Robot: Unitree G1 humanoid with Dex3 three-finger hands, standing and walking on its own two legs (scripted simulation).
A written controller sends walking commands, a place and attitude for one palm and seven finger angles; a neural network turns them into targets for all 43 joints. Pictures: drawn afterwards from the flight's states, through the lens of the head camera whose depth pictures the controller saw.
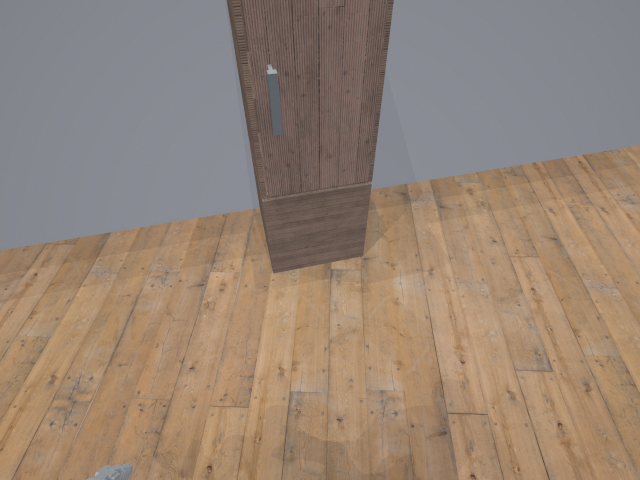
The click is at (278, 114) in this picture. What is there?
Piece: cupboard door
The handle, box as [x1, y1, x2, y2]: [266, 64, 282, 135]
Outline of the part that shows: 270,64 267,65 268,69 266,70 272,127 275,135 282,134 277,73 275,69 273,70 271,68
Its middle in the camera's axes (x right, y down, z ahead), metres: -0.12 -0.35 +0.99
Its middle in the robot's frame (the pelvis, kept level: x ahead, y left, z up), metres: +0.98 +0.17 +0.00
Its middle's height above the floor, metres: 0.76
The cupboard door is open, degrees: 0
